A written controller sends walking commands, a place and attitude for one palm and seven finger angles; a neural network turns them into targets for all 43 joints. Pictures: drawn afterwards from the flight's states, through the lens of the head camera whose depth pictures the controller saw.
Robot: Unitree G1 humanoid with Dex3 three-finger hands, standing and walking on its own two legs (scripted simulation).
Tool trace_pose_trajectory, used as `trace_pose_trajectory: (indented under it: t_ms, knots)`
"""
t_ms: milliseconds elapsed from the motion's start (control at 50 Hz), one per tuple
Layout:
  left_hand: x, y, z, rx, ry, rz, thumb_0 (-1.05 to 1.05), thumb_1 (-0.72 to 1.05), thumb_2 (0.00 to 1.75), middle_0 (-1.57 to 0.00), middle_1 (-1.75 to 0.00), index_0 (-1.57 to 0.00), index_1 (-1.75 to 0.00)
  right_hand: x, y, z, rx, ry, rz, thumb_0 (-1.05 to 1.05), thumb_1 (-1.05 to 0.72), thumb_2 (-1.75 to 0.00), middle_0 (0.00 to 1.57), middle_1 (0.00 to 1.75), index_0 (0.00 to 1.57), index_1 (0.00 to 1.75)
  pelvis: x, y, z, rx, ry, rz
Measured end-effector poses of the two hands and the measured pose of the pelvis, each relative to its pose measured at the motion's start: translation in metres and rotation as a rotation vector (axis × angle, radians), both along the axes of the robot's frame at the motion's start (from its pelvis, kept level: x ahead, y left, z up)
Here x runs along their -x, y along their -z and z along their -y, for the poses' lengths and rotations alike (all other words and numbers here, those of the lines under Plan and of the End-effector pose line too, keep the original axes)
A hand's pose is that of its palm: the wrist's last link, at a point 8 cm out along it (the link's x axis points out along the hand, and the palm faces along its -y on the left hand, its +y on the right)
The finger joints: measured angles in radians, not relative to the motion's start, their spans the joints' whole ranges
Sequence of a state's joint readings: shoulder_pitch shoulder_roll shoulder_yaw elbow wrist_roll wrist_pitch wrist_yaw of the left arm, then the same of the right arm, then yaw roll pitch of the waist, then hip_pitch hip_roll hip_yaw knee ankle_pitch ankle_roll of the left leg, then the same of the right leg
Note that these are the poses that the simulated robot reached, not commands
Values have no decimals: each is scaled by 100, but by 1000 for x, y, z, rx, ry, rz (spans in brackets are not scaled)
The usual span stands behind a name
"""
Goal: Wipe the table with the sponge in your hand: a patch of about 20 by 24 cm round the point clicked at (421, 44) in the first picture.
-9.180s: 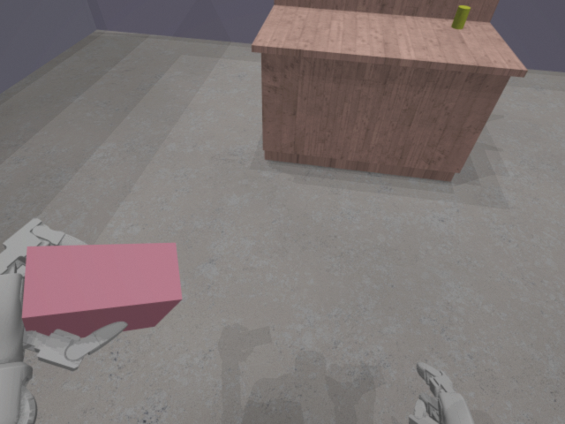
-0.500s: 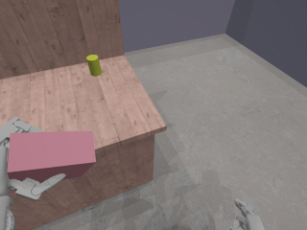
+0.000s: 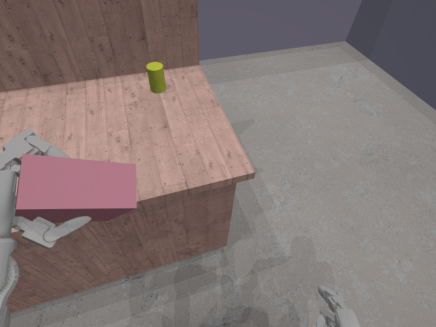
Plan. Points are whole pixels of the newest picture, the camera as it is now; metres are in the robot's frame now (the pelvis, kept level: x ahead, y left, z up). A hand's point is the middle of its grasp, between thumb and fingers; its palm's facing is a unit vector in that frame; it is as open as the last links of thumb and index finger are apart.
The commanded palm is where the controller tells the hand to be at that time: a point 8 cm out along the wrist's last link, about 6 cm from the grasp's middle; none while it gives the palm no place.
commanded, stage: look again from close up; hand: left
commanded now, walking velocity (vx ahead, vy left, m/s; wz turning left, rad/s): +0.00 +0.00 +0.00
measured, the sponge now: (91, 194) +0.26 +0.22 +0.14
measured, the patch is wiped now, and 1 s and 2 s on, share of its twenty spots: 0.00 0.00 0.00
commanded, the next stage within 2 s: shuffle to correct the standing spot in 0.22 s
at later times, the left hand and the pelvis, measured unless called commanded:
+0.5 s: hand (35, 165) +0.28 +0.30 +0.18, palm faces +0.38 -0.87 -0.31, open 10.4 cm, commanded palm +0.21 +0.34 +0.18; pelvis +0.05 +0.06 +0.00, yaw -1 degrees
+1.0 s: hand (43, 165) +0.29 +0.30 +0.16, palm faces +0.35 -0.85 -0.40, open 10.4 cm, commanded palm +0.23 +0.34 +0.18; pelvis +0.07 +0.06 -0.02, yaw +0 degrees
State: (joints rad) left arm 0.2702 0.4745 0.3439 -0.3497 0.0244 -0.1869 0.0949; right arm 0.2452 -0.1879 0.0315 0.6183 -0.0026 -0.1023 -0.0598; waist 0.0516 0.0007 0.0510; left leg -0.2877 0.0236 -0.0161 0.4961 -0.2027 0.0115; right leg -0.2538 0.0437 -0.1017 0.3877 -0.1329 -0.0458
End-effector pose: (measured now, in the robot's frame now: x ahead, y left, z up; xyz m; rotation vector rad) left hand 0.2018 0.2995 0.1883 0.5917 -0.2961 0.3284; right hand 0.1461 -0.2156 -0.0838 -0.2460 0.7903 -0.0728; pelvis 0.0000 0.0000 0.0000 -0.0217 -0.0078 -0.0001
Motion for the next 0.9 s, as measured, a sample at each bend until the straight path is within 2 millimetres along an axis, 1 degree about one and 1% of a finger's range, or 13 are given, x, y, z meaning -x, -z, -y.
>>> trace_pose_trajectory:
  t_ms: [40,80,120,200,240,280,360,400,480,560,640,740,900]
  knots:
    - [-8,-8,-20,0,-26,67,-1,-52,100,-69,-137,-70,-137,-1,-2,-2,3,-4,-1,1,-91,-90,20,30,20,30,1,1,-3,3,13,-3]
    - [-10,-7,-29,42,-37,88,-1,-52,100,-69,-137,-70,-137,-3,-7,-3,1,8,23,2,-91,-90,20,30,21,30,-2,0,-10,-2,27,-2]
    - [-9,0,-25,87,-7,71,-1,-52,100,-69,-137,-70,-137,-5,-12,-4,5,22,49,2,-91,-90,20,30,21,30,-8,-1,-20,-6,34,-4]
    - [-6,23,-9,154,90,-23,-1,-52,101,-69,-137,-70,-137,-13,-17,-13,19,43,74,2,-91,-90,20,30,20,30,-21,-2,-37,-12,37,-8]
    - [-7,32,-12,159,108,-58,-1,-52,101,-69,-137,-70,-137,-20,-19,-21,27,40,75,2,-91,-90,20,30,20,30,-27,-2,-42,-13,30,-8]
    - [-11,36,-22,148,96,-63,-1,-52,101,-69,-137,-70,-137,-29,-21,-29,34,26,74,2,-91,-90,20,30,20,30,-31,-1,-44,-14,21,-7]
    - [-22,28,-48,132,30,12,-1,-52,101,-69,-137,-70,-137,-51,-26,-47,36,-26,91,2,-91,-90,20,30,20,30,-38,-1,-47,-9,11,-5]
    - [-27,19,-54,133,15,71,-1,-52,101,-69,-137,-70,-137,-63,-30,-55,30,-53,113,2,-91,-90,20,30,20,30,-41,0,-50,-4,11,-4]
    - [-33,6,-47,151,54,148,-1,-52,101,-68,-138,-70,-137,-84,-36,-66,9,-76,168,2,-91,-90,20,30,21,30,-48,2,-57,4,15,-7]
    - [-38,8,-39,146,104,122,-1,-52,101,-68,-138,-70,-137,-95,-36,-70,-9,-57,193,1,-90,-90,20,30,21,30,-57,5,-62,9,17,-9]
    - [-43,20,-47,130,79,52,-1,-52,101,-68,-138,-70,-137,-96,-29,-68,-14,-27,169,1,-90,-90,20,30,21,30,-64,8,-63,12,15,-10]
    - [-47,28,-58,131,20,28,-1,-52,101,-68,-138,-70,-137,-87,-16,-60,2,-13,101,1,-91,-90,20,30,21,30,-69,11,-62,14,8,-6]
    - [-51,13,-42,105,79,97,-1,-52,101,-68,-138,-69,-137,-76,-4,-48,10,18,56,2,-91,-90,20,30,20,30,-71,16,-63,18,0,0]
